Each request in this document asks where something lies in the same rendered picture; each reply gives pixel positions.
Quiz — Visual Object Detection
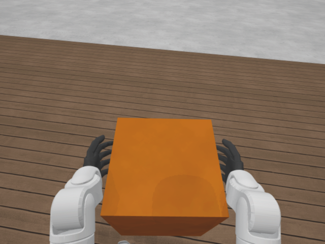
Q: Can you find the robot right hand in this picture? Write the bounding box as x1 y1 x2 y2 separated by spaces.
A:
216 139 244 185

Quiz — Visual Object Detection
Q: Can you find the robot right forearm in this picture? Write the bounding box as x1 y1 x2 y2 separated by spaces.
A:
225 170 281 244

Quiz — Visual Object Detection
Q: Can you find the carton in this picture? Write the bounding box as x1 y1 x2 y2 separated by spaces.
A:
100 117 229 236

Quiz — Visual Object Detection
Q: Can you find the robot left forearm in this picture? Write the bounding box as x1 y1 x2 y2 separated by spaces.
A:
49 166 103 244

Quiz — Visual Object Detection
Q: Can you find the robot left hand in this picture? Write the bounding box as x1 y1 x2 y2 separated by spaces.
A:
83 135 113 177

